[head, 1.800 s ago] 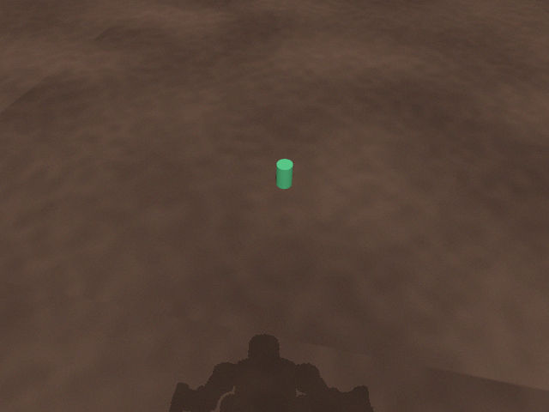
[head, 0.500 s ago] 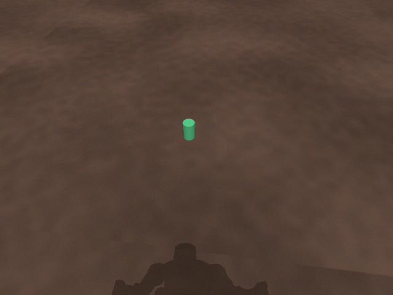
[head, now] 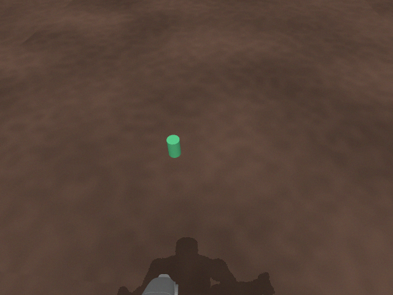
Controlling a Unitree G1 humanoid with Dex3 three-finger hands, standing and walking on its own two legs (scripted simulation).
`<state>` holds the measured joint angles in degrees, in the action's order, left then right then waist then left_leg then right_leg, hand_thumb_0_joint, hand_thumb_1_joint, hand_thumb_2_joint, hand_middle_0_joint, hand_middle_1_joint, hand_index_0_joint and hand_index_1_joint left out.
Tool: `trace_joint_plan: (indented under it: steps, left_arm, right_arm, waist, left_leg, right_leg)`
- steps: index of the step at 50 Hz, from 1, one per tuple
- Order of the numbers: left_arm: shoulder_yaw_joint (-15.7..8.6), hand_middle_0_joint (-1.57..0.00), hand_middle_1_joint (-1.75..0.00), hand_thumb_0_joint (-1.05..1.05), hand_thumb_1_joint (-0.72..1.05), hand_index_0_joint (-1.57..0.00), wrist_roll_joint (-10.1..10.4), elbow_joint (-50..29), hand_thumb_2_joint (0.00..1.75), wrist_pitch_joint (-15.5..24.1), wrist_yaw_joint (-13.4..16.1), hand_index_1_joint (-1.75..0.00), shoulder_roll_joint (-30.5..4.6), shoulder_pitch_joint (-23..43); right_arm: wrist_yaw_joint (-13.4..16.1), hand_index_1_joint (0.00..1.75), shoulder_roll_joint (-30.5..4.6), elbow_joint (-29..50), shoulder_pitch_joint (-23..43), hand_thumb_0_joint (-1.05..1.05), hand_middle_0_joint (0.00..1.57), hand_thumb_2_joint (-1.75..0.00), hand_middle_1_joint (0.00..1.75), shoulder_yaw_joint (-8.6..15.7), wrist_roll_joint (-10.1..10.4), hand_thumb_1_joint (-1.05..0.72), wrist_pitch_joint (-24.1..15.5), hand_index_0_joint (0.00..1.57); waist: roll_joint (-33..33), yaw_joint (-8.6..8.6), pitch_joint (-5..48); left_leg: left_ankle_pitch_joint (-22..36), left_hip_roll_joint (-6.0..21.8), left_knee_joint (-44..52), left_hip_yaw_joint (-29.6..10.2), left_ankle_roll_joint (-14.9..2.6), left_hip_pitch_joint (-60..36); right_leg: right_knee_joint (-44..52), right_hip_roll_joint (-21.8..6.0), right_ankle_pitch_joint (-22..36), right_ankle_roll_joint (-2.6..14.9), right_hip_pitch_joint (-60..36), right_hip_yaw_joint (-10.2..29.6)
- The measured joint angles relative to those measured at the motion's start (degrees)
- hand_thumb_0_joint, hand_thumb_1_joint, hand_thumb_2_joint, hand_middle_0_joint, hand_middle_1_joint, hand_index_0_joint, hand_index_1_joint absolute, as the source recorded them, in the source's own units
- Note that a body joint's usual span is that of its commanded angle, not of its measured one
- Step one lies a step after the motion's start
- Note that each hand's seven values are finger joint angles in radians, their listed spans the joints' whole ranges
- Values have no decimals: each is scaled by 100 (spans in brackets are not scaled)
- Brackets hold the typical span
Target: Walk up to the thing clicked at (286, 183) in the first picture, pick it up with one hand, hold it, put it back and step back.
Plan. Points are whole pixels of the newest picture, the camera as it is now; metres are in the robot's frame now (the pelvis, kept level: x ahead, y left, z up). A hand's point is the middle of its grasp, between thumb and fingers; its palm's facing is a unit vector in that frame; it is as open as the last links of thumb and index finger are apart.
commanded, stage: walk up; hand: left
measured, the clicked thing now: (173, 146) +1.05 +0.24 -0.70
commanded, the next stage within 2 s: none
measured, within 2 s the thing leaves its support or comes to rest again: neither
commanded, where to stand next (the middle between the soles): +0.71 +0.05 m, yaw -2 degrees
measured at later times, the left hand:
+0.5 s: hand (105, 205) +0.35 +0.29 -0.13, palm faces -0.11 -0.91 -0.39, open 7.3 cm
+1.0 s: hand (108, 179) +0.45 +0.32 -0.15, palm faces -0.02 -0.92 -0.38, open 7.4 cm
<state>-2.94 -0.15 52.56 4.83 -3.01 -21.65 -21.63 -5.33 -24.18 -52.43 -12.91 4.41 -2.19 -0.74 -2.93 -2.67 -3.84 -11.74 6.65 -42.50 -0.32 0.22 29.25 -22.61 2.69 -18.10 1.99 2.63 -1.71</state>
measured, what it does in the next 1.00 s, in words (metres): walks ahead: left foot, then right foot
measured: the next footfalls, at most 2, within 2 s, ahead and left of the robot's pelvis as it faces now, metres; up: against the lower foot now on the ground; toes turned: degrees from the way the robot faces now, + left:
left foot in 0.10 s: +0.22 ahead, +0.16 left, +0.00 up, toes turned +4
right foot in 0.54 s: +0.41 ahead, -0.12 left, +0.00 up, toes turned -6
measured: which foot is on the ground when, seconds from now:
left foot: up 0.00-0.08, down 0.10-0.56, up 0.58-0.96, down 0.98-1.00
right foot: down 0.00-0.12, up 0.14-0.52, down 0.54-1.00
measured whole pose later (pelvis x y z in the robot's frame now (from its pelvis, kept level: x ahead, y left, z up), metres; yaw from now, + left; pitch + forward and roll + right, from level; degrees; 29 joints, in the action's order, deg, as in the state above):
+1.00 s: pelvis +0.42 +0.04 -0.01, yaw +0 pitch -2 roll -2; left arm -3.0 -0.6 49.3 4.6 -2.1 -25.3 -20.8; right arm -5.3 -24.7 -49.6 -16.4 4.7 -1.5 -1.8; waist -0.3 -1.7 -3.6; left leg -10.2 4.0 -34.7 1.5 -0.6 22.7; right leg -34.1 -4.0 -22.8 -1.0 9.0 -5.0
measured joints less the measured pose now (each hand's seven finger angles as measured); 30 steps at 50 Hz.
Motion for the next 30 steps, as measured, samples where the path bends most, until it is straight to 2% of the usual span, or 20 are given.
trace_joint_plan:
  steps: [4,5,6,7,8,10,11,13,17,20,23,27,29,30]
  left_arm:
    - [5,-21,-30,1,90,-21,-5,-128,90,-13,36,-30,-113,-6]
    - [9,-21,-30,1,90,-21,3,-142,90,-28,51,-30,-159,-9]
    - [0,-21,-30,1,90,-21,8,-137,90,-56,73,-30,-229,21]
    - [-11,-21,-30,1,90,-21,24,-121,90,-98,110,-30,-271,68]
    - [-12,-21,-30,1,90,-21,60,-115,90,-141,147,-30,-253,111]
    - [51,-21,-30,1,91,-21,95,-94,90,-187,203,-30,-214,195]
    - [89,-21,-30,1,91,-21,99,-90,90,-190,211,-30,-230,234]
    - [107,-21,-30,1,91,-21,122,-131,90,-157,190,-30,-287,296]
    - [44,-21,-30,1,91,-21,132,-309,90,-137,106,-30,-375,473]
    - [8,-21,-30,1,91,-20,88,-408,90,-146,23,-30,-382,598]
    - [-24,-21,-30,0,91,-20,36,-411,90,-151,-64,-30,-344,700]
    - [-54,-21,-30,0,91,-21,-14,-365,90,-89,-100,-30,-292,696]
    - [-84,-21,-30,0,91,-21,-46,-341,90,-7,-43,-30,-180,740]
    - [-71,-21,-30,0,91,-21,-45,-374,90,33,-14,-30,-148,746]
  right_arm:
    - [1,29,35,68,108,1,20,-89,30,26,6,-91,-46,20]
    - [9,29,59,94,138,1,20,-89,30,36,12,-91,-78,20]
    - [30,29,131,112,199,1,20,-89,30,48,4,-91,-122,20]
    - [48,29,199,169,255,1,20,-89,30,45,-24,-91,-177,20]
    - [65,29,221,278,270,1,20,-89,30,35,-51,-91,-247,20]
    - [96,29,257,453,228,1,20,-89,30,19,28,-91,-345,21]
    - [121,30,290,504,180,1,20,-89,30,0,77,-91,-355,21]
    - [177,30,345,562,48,1,20,-89,30,-70,153,-91,-351,21]
    - [229,30,324,578,-295,1,21,-89,30,-148,197,-91,-361,21]
    - [231,30,235,556,-490,1,21,-89,30,-153,175,-90,-333,21]
    - [202,30,111,548,-610,1,21,-89,30,-132,160,-90,-321,21]
    - [186,30,-37,537,-817,1,21,-89,30,-100,184,-90,-236,21]
    - [216,30,-94,461,-821,1,20,-89,30,-70,185,-91,-158,21]
    - [235,30,-72,422,-801,1,20,-89,30,-78,190,-91,-110,21]
  waist:
    - [99,-13,-116]
    - [170,-13,-129]
    - [354,-8,-189]
    - [541,-5,-259]
    - [574,33,-291]
    - [477,166,-293]
    - [463,213,-275]
    - [502,283,-220]
    - [544,380,-143]
    - [526,380,-134]
    - [456,434,-151]
    - [285,503,-24]
    - [-17,473,-58]
    - [-50,442,-80]
  left_leg:
    - [212,-71,888,117,-110,-270]
    - [438,-147,1040,164,-131,-390]
    - [575,-276,990,262,-109,-471]
    - [436,-398,884,403,-100,-553]
    - [242,-425,750,462,-102,-591]
    - [-32,-369,678,451,-143,-765]
    - [-85,-352,776,467,-153,-929]
    - [-99,-364,1102,534,-125,-1312]
    - [-193,-450,1557,590,-131,-1914]
    - [-379,-490,1671,676,-137,-2241]
    - [-671,-501,1576,737,-65,-2450]
    - [-1361,-405,959,698,50,-2516]
    - [-1660,-166,20,465,-132,-2266]
    - [-1684,-247,-619,273,-182,-2024]
  right_leg:
    - [-241,-51,-526,-129,-260,-1]
    - [-403,-116,-722,-170,-292,18]
    - [-724,-277,-938,-159,-263,63]
    - [-1305,-456,-1045,-95,-90,142]
    - [-2090,-430,-1016,-54,212,296]
    - [-3549,-159,-1063,56,862,471]
    - [-4032,-87,-957,78,1165,507]
    - [-4393,-102,-630,81,1678,554]
    - [-3964,-367,-174,-44,2385,529]
    - [-2999,-633,89,-144,2614,372]
    - [-1997,-784,556,-138,2588,223]
    - [-1216,-694,994,-69,2124,53]
    - [-1526,-487,710,-103,2057,-127]
    - [-1672,-477,537,-97,2030,-170]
